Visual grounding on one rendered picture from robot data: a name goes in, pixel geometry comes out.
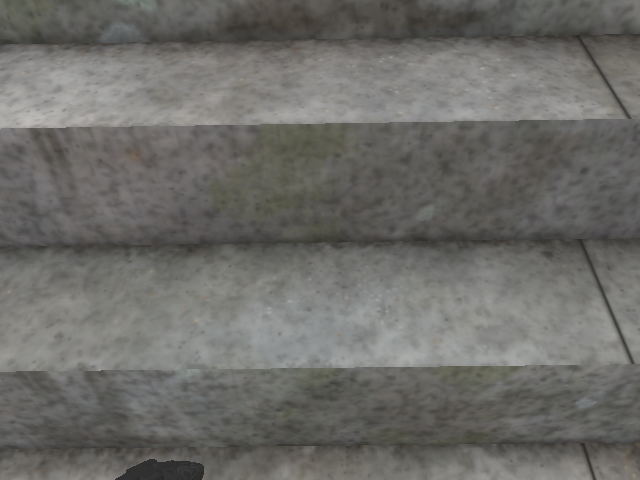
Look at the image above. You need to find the robot left hand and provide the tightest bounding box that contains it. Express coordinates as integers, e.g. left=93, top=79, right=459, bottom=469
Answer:
left=115, top=459, right=204, bottom=480

